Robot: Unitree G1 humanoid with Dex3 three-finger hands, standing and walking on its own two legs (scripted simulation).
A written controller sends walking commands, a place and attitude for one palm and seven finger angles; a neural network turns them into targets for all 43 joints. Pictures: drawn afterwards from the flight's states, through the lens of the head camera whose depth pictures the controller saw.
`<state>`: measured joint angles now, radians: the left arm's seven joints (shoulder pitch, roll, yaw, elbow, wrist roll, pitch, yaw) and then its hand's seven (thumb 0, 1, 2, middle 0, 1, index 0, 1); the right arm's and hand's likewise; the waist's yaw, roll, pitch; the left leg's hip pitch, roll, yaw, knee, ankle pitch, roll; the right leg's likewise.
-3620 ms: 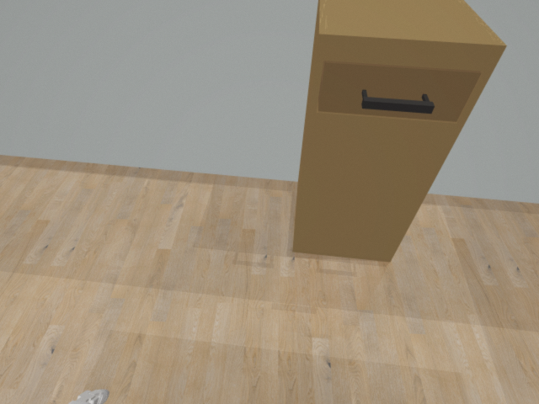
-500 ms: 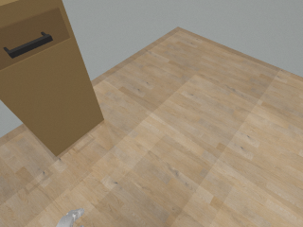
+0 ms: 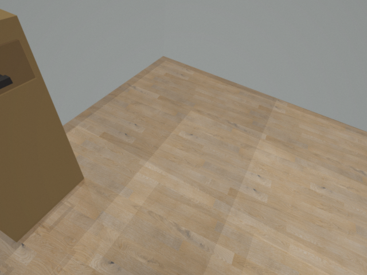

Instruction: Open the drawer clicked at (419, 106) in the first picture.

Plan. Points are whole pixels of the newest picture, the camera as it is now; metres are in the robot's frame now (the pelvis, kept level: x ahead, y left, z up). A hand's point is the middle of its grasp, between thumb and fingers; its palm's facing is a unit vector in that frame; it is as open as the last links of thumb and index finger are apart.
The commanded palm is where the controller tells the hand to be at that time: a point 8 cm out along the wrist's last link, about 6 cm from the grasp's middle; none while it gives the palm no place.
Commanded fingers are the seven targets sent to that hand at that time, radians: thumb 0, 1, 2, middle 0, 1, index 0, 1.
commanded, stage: walk to a spot facing it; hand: left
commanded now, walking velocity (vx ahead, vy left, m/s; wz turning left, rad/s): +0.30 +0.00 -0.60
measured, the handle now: out of the picture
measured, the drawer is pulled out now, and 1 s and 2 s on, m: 0.00 0.00 0.00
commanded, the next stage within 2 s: turn to face it in 1.26 s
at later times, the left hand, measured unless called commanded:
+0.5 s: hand (165, 201) +0.37 +0.07 -0.19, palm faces -0.32 -0.93 -0.17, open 7.4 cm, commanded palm none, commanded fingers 0.00 0.90 0.90 -0.20 -0.30 -0.20 -0.30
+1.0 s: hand (158, 167) +0.50 +0.11 -0.19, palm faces -0.42 -0.89 -0.16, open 7.4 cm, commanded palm none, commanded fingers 0.00 0.90 0.90 -0.20 -0.30 -0.20 -0.30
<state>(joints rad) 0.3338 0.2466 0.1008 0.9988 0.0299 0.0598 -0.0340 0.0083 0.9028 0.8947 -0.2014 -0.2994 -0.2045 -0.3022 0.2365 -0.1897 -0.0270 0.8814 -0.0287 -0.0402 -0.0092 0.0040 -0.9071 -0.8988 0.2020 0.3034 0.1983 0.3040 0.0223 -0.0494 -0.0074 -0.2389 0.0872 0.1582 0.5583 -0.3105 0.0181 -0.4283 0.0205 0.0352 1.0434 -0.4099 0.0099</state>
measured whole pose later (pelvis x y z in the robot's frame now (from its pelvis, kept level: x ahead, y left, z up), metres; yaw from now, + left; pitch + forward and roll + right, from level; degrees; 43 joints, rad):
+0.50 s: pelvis +0.18 -0.06 -0.03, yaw -18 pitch +0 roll -1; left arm 0.08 0.21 0.08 0.91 0.02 -0.04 -0.03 0.00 0.91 0.90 -0.20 -0.30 -0.20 -0.30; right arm 0.47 -0.14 -0.04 1.09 -0.01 -0.01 0.00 0.01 -0.91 -0.90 0.20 0.30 0.20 0.30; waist -0.05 -0.01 0.12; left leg -0.14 0.21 0.22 1.08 -0.54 -0.06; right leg -0.47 0.00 -0.15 0.72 -0.23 -0.09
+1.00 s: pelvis +0.40 -0.06 +0.00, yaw -32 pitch -1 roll -3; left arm 0.32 0.23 0.10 1.03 0.02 0.01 -0.02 0.01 0.91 0.89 -0.20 -0.30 -0.20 -0.30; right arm 0.15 -0.15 -0.02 0.89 -0.03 -0.06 0.00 0.00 -0.91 -0.90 0.20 0.30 0.20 0.30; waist 0.04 -0.04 0.04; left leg -0.32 0.13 0.21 0.60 -0.27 0.04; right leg -0.41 0.00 -0.01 1.15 -0.44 0.01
